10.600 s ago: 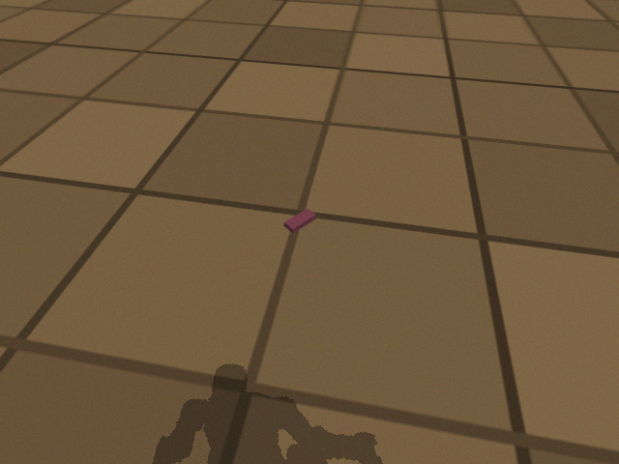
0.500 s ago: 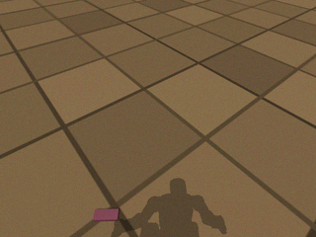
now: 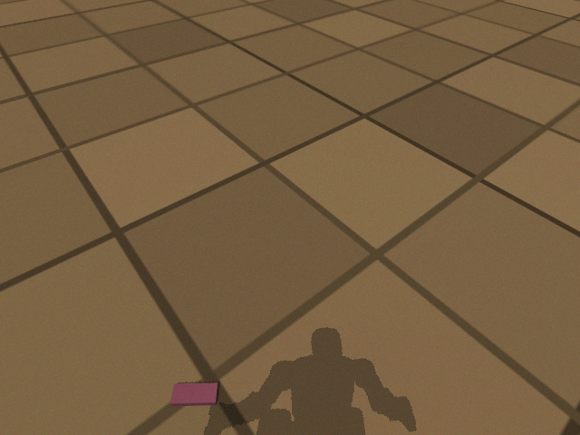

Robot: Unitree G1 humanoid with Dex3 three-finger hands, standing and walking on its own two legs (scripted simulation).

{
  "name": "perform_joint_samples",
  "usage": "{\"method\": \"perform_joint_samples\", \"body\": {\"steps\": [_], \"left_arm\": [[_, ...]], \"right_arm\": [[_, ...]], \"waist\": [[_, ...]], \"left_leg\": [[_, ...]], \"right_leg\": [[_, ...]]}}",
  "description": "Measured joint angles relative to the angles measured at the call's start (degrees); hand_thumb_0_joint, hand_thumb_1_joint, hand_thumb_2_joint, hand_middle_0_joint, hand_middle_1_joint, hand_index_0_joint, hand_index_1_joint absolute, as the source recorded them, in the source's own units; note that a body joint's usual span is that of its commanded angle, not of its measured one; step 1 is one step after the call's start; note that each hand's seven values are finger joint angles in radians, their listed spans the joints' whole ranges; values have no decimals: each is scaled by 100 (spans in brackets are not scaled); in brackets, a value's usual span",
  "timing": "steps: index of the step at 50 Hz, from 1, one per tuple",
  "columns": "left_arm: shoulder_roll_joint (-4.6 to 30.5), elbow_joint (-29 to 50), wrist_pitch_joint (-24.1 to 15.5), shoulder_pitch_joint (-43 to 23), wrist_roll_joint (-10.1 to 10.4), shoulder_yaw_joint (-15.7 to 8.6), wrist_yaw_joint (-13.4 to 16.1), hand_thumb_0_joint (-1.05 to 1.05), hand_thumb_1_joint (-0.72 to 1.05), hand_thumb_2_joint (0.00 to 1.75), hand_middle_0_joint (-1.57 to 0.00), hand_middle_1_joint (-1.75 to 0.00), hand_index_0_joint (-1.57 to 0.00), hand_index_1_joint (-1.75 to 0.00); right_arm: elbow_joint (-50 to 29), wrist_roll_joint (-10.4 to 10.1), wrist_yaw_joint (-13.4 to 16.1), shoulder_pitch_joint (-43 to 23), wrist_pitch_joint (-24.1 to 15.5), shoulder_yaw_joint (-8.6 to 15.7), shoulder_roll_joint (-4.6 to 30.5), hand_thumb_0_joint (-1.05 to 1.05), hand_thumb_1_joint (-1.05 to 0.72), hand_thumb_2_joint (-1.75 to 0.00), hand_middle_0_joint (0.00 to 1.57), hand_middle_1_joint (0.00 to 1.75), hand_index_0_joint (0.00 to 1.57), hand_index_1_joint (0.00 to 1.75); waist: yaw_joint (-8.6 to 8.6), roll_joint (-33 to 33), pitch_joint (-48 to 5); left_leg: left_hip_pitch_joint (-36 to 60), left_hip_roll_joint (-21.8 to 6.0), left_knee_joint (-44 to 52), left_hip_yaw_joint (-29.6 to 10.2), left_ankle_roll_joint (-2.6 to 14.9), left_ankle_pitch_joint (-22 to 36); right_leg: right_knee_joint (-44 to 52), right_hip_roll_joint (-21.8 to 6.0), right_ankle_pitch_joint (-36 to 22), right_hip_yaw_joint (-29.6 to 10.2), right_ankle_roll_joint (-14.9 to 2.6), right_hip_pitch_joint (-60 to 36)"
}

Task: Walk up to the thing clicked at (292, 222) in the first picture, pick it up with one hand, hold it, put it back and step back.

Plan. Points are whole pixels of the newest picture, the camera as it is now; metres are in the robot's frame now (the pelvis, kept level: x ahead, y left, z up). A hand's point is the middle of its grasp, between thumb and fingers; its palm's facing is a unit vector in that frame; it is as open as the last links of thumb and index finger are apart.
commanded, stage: stand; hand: left
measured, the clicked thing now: (195, 394) +0.44 +0.31 -0.77
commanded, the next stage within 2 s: walk up in 0.44 s
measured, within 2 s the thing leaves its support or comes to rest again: neither
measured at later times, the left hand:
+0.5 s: hand out of the picture +0.06 +0.26 -0.16, palm faces +0.00 -0.93 -0.37, open 7.4 cm
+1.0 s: hand out of the picture +0.05 +0.39 -0.18, palm faces -0.01 -0.91 -0.41, open 7.4 cm
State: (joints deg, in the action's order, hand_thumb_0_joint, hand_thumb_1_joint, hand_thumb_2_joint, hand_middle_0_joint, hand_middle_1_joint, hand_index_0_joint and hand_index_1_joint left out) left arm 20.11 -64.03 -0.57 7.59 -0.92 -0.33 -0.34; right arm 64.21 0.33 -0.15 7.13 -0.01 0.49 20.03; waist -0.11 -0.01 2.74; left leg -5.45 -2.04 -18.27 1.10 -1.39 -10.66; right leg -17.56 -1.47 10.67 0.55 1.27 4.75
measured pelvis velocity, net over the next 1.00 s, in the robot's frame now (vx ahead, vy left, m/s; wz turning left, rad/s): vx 0.01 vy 0.11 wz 0.00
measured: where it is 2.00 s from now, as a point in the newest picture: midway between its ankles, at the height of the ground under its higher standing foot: outside the picture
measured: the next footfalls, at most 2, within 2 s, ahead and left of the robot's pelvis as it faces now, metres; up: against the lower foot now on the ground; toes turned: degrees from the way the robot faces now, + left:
left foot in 0.72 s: +0.06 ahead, +0.24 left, +0.00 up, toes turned -1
right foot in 1.00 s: +0.05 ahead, -0.02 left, +0.00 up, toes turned -1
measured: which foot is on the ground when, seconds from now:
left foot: down 0.00-0.46, up 0.48-0.70, down 0.72-1.00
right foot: down 0.00-0.74, up 0.76-0.98, down 1.00-1.00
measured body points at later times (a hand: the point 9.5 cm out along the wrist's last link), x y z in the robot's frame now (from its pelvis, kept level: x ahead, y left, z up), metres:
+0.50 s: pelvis +0.00 +0.01 +0.00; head +0.01 +0.00 +0.45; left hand +0.06 +0.31 -0.13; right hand +0.07 -0.30 -0.13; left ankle -0.01 +0.13 -0.74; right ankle -0.01 -0.13 -0.75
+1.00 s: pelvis +0.01 +0.11 -0.03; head +0.04 +0.11 +0.42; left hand +0.05 +0.44 -0.15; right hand +0.10 -0.19 -0.15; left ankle +0.03 +0.24 -0.75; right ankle +0.01 +0.00 -0.75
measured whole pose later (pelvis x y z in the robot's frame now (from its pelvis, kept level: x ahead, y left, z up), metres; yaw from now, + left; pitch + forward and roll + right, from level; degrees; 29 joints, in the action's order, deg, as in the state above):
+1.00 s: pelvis +0.01 +0.11 -0.03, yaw +0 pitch -2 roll +0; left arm 23.5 -56.1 0.7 13.2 -1.4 -3.1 0.1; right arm 51.0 0.8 -1.0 10.5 1.0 2.6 19.6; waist -1.1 0.1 6.9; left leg -17.0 -2.4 -38.5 0.9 -0.5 -19.0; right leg -38.6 1.5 25.0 0.7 -2.1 15.4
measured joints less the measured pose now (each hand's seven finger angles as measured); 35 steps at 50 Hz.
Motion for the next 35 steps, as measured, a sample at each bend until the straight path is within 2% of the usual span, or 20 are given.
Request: {"method": "perform_joint_samples", "body": {"steps": [22, 24, 26, 29, 32, 35], "left_arm": [[5, -1, 7, 12, -6, -1, -11, 1, 91, 90, -21, -30, -20, -30], [-37, 86, -82, 74, -2, -55, 63, 1, 90, 90, -21, -30, -20, -30], [-75, 266, -181, 216, -47, -136, 181, 1, 90, 90, -21, -30, -21, -30], [-8, 496, -210, 446, -108, -230, 324, 0, 90, 90, -21, -30, -21, -30], [183, 647, -199, 601, -166, -293, 374, 1, 90, 90, -21, -30, -21, -30], [422, 810, -144, 659, -188, -349, 339, 1, 90, 90, -21, -30, -21, -30]], "right_arm": [[11, 7, -8, 17, -9, -4, -6, 1, -90, -90, 21, 30, 20, 30], [-181, 165, -122, 58, 153, 116, 77, 1, -90, -90, 21, 30, 20, 30], [-441, 290, -225, 99, 356, 250, 230, 1, -90, -90, 21, 30, 20, 30], [-833, 339, -350, 182, 531, 436, 444, 1, -90, -90, 21, 30, 20, 30], [-1091, 338, -421, 258, 595, 574, 570, 1, -91, -90, 20, 30, 20, 30], [-1219, 278, -423, 329, 562, 649, 592, 1, -91, -90, 20, 30, 20, 30]], "waist": [[-6, 0, 0], [3, -95, 21], [-36, -210, 65], [-49, -335, 154], [-29, -399, 263], [-64, -329, 359]], "left_leg": [[-24, 21, 0, -8, 17, 21], [-245, 3, -413, -41, 66, -210], [-729, 86, -1570, -185, 109, -937], [-1399, 115, -3096, -399, 142, -1417], [-1643, -90, -3240, -523, 115, -1569], [-1517, -243, -2440, -517, 126, -1369]], "right_leg": [[13, -21, -24, 7, 15, 13], [-67, -2, 13, 36, 14, 75], [-213, -25, 74, 21, 10, 186], [-445, -129, 191, 11, 7, 321], [-699, -264, 335, 46, 93, 414], [-1197, -484, 616, 30, 171, 615]]}}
